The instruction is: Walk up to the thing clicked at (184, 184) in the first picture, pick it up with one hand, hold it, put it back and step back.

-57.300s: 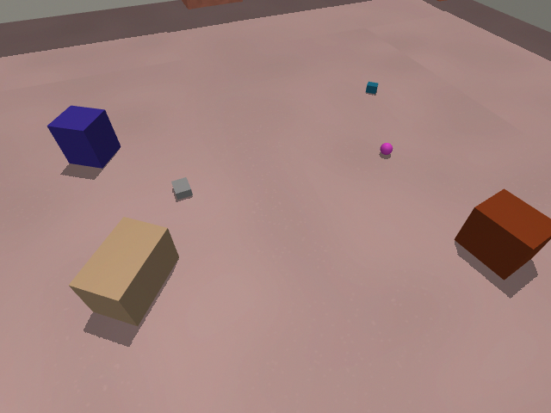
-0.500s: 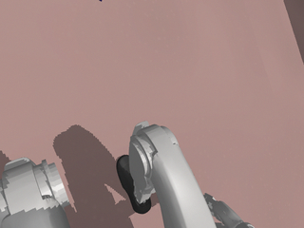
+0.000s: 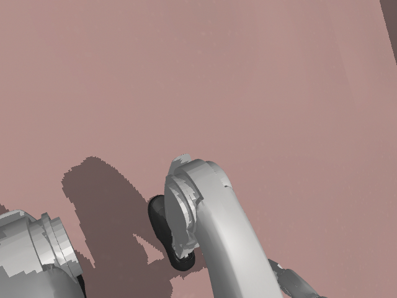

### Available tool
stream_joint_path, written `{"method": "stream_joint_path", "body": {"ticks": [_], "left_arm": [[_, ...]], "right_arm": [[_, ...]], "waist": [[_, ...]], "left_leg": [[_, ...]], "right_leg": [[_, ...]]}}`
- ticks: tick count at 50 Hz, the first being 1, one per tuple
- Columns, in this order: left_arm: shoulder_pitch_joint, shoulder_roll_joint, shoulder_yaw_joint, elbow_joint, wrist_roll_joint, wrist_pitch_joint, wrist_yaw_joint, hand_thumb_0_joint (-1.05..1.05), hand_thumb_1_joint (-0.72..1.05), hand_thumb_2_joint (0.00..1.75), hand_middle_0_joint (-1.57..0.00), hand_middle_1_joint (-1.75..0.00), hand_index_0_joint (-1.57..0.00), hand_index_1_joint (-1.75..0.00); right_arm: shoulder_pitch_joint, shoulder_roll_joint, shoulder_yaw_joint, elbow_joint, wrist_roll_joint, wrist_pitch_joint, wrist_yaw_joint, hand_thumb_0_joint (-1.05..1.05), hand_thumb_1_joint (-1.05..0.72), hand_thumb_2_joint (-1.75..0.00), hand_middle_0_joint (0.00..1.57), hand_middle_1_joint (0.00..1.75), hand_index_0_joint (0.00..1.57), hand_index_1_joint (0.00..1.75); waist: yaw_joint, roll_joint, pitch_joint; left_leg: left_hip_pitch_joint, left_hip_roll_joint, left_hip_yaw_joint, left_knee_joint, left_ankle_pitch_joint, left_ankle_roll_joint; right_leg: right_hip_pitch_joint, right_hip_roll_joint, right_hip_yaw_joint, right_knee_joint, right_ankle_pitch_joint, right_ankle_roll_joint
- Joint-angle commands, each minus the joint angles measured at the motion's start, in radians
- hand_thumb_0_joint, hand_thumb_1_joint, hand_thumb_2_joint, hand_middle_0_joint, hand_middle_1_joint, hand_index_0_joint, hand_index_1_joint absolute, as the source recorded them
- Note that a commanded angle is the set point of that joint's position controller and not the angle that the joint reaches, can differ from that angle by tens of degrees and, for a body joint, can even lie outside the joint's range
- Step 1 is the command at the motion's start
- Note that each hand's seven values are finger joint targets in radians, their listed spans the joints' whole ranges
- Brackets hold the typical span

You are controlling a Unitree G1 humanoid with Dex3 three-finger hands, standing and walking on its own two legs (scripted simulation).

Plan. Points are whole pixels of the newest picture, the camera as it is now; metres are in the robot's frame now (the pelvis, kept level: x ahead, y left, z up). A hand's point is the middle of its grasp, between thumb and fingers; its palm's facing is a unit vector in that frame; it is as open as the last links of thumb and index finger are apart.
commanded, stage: rest palm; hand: left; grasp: from above
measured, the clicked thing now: out of the picture +0.47 +0.37 -0.29
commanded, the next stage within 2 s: close in 0.78 s
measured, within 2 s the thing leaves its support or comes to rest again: neither
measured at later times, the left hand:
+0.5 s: hand out of the picture +0.45 +0.37 -0.24, palm faces -0.44 -0.13 -0.89, open 13.2 cm
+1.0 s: hand out of the picture +0.46 +0.36 -0.25, palm faces -0.44 -0.14 -0.89, open 12.7 cm
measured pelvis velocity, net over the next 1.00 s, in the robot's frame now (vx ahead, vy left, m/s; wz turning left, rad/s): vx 0.00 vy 0.00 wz -0.01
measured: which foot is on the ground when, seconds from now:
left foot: down 0.00-1.00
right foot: down 0.00-1.00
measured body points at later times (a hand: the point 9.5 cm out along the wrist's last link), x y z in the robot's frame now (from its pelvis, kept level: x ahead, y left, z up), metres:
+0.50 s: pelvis +0.00 +0.00 +0.00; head +0.28 +0.14 +0.32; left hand +0.47 +0.37 -0.19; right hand +0.06 -0.25 -0.04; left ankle +0.06 +0.12 -0.27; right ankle +0.13 -0.12 -0.27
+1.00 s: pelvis +0.00 +0.00 +0.00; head +0.28 +0.14 +0.31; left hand +0.48 +0.36 -0.19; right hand +0.06 -0.25 -0.04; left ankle +0.06 +0.12 -0.27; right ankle +0.13 -0.12 -0.27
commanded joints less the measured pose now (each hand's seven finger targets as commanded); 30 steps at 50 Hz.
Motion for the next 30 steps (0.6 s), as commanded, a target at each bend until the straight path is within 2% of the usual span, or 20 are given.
{"method": "stream_joint_path", "body": {"ticks": [1,5,6,9,10,12,13,14,17,18,19,21,22,24,25,26,27,30], "left_arm": [[-0.213,0.263,0.022,-0.150,-0.008,-0.038,0.051,0.00,-0.42,0.91,-0.17,-0.88,-0.16,-0.89],[-0.231,0.279,0.031,-0.154,0.017,-0.056,0.101,0.00,-0.41,0.90,-0.17,-0.86,-0.16,-0.88],[-0.236,0.266,0.020,-0.153,0.028,-0.057,0.112,0.00,-0.41,0.90,-0.16,-0.88,-0.15,-0.88],[-0.264,0.246,0.008,-0.136,0.039,-0.045,0.146,0.00,-0.40,0.90,-0.16,-0.87,-0.15,-0.88],[-0.238,0.230,-0.010,-0.087,0.049,-0.031,0.152,0.00,-0.40,0.90,-0.17,-0.88,-0.16,-0.88],[-0.241,0.196,-0.031,-0.055,0.047,-0.014,0.164,0.00,-0.39,0.90,-0.17,-0.86,-0.16,-0.88],[-0.263,0.198,-0.029,-0.064,0.042,-0.007,0.170,0.00,-0.38,0.88,-0.18,-0.87,-0.17,-0.87],[-0.258,0.183,-0.049,-0.029,0.039,0.006,0.169,0.00,-0.37,0.88,-0.19,-0.87,-0.18,-0.88],[-0.254,0.203,-0.031,-0.011,0.022,0.027,0.163,0.00,-0.33,0.84,-0.21,-0.87,-0.21,-0.86],[-0.279,0.185,-0.050,-0.036,0.009,0.027,0.156,0.00,-0.33,0.82,-0.20,-0.87,-0.21,-0.87],[-0.250,0.206,-0.024,0.001,0.009,0.036,0.153,0.00,-0.33,0.82,-0.21,-0.87,-0.21,-0.87],[-0.254,0.222,-0.011,-0.035,-0.004,0.036,0.136,0.00,-0.31,0.80,-0.22,-0.86,-0.23,-0.85],[-0.261,0.228,-0.004,-0.067,-0.007,0.034,0.129,0.00,-0.30,0.80,-0.23,-0.85,-0.24,-0.85],[-0.241,0.235,-0.009,-0.060,-0.016,0.030,0.117,0.00,-0.28,0.79,-0.25,-0.84,-0.25,-0.83],[-0.267,0.259,0.010,-0.110,-0.012,0.025,0.112,0.00,-0.28,0.77,-0.23,-0.85,-0.24,-0.84],[-0.247,0.260,0.010,-0.088,-0.015,0.024,0.107,0.00,-0.28,0.78,-0.24,-0.85,-0.25,-0.84],[-0.259,0.273,0.018,-0.116,-0.013,0.019,0.103,0.00,-0.28,0.78,-0.24,-0.85,-0.25,-0.84],[-0.245,0.259,0.019,-0.134,-0.004,0.015,0.092,0.00,-0.28,0.78,-0.23,-0.85,-0.24,-0.84]], "right_arm": [[0.185,-0.330,-0.085,0.008,-0.003,0.017,-0.021,0.00,-0.90,-0.90,0.20,0.30,0.20,0.30],[0.161,-0.330,-0.088,0.012,-0.009,0.019,-0.025,0.00,-0.89,-0.90,0.20,0.30,0.20,0.30],[0.163,-0.339,-0.093,0.008,-0.012,0.017,-0.024,0.00,-0.89,-0.90,0.20,0.30,0.20,0.30],[0.145,-0.329,-0.098,0.022,-0.012,0.009,-0.023,0.00,-0.89,-0.90,0.20,0.30,0.20,0.30],[0.146,-0.327,-0.096,0.019,-0.013,0.002,-0.020,0.00,-0.89,-0.90,0.20,0.30,0.20,0.30],[0.142,-0.328,-0.101,0.026,-0.010,-0.008,-0.017,0.00,-0.89,-0.90,0.20,0.30,0.20,0.30],[0.148,-0.331,-0.100,0.031,-0.012,-0.012,-0.017,0.00,-0.89,-0.90,0.20,0.30,0.20,0.30],[0.138,-0.327,-0.100,0.030,-0.008,-0.017,-0.018,0.00,-0.90,-0.90,0.20,0.30,0.20,0.30],[0.152,-0.335,-0.099,0.035,-0.002,-0.028,-0.015,0.00,-0.90,-0.90,0.20,0.30,0.20,0.30],[0.146,-0.333,-0.099,0.027,-0.002,-0.034,-0.013,0.00,-0.90,-0.90,0.20,0.30,0.20,0.30],[0.159,-0.334,-0.098,0.038,-0.001,-0.035,-0.013,0.00,-0.90,-0.90,0.20,0.30,0.20,0.30],[0.153,-0.322,-0.082,0.035,0.004,-0.039,-0.010,0.00,-0.90,-0.90,0.20,0.30,0.20,0.30],[0.159,-0.329,-0.085,0.040,0.003,-0.040,-0.010,0.00,-0.90,-0.90,0.20,0.30,0.20,0.30],[0.148,-0.328,-0.085,0.024,0.006,-0.038,-0.013,0.00,-0.90,-0.90,0.20,0.30,0.20,0.30],[0.151,-0.344,-0.095,0.025,0.008,-0.038,-0.015,0.00,-0.90,-0.90,0.20,0.30,0.20,0.30],[0.140,-0.330,-0.091,0.019,0.008,-0.035,-0.016,0.00,-0.90,-0.90,0.20,0.30,0.20,0.30],[0.147,-0.341,-0.099,0.024,0.007,-0.032,-0.016,0.00,-0.90,-0.90,0.20,0.30,0.20,0.30],[0.164,-0.325,-0.090,0.028,0.002,-0.020,-0.012,0.00,-0.90,-0.90,0.20,0.30,0.20,0.30]], "waist": [[-0.047,0.563,-0.661],[-0.032,0.613,-0.680],[-0.044,0.619,-0.656],[-0.040,0.632,-0.647],[-0.052,0.625,-0.622],[-0.062,0.603,-0.591],[-0.064,0.592,-0.599],[-0.066,0.585,-0.583],[-0.068,0.562,-0.587],[-0.073,0.562,-0.594],[-0.073,0.549,-0.595],[-0.066,0.535,-0.601],[-0.066,0.565,-0.624],[-0.062,0.551,-0.647],[-0.050,0.588,-0.664],[-0.041,0.590,-0.662],[-0.038,0.628,-0.679],[-0.048,0.630,-0.688]], "left_leg": [[0.541,0.049,0.080,-0.260,0.302,-0.004],[0.565,0.054,0.078,-0.273,0.283,-0.008],[0.555,0.051,0.079,-0.274,0.279,-0.010],[0.551,0.054,0.071,-0.294,0.239,-0.012],[0.556,0.057,0.069,-0.303,0.222,-0.011],[0.522,0.057,0.067,-0.306,0.202,-0.010],[0.512,0.054,0.069,-0.303,0.204,-0.007],[0.498,0.054,0.072,-0.307,0.184,-0.006],[0.479,0.054,0.068,-0.299,0.188,-0.001],[0.475,0.053,0.071,-0.300,0.182,0.000],[0.480,0.055,0.069,-0.301,0.182,0.002],[0.470,0.054,0.069,-0.286,0.190,0.003],[0.507,0.057,0.064,-0.287,0.220,-0.003],[0.507,0.055,0.072,-0.285,0.225,0.000],[0.528,0.055,0.067,-0.282,0.239,-0.007],[0.535,0.056,0.067,-0.290,0.230,-0.010],[0.557,0.057,0.067,-0.292,0.243,-0.015],[0.568,0.057,0.071,-0.279,0.307,-0.015]], "right_leg": [[0.362,0.018,-0.118,-0.189,0.248,-0.101],[0.350,0.023,-0.123,-0.177,0.238,-0.101],[0.330,0.021,-0.126,-0.174,0.237,-0.103],[0.293,0.021,-0.132,-0.166,0.221,-0.098],[0.277,0.021,-0.130,-0.161,0.209,-0.098],[0.264,0.021,-0.129,-0.164,0.206,-0.095],[0.277,0.022,-0.131,-0.172,0.214,-0.092],[0.276,0.022,-0.123,-0.177,0.203,-0.095],[0.280,0.018,-0.121,-0.177,0.208,-0.090],[0.291,0.018,-0.118,-0.181,0.207,-0.092],[0.297,0.016,-0.117,-0.186,0.207,-0.089],[0.294,0.012,-0.114,-0.186,0.205,-0.088],[0.293,0.007,-0.111,-0.180,0.220,-0.090],[0.338,0.014,-0.110,-0.185,0.226,-0.090],[0.312,0.010,-0.111,-0.179,0.225,-0.097],[0.316,0.011,-0.111,-0.176,0.215,-0.099],[0.307,0.012,-0.114,-0.171,0.215,-0.102],[0.328,0.012,-0.115,-0.171,0.259,-0.098]]}}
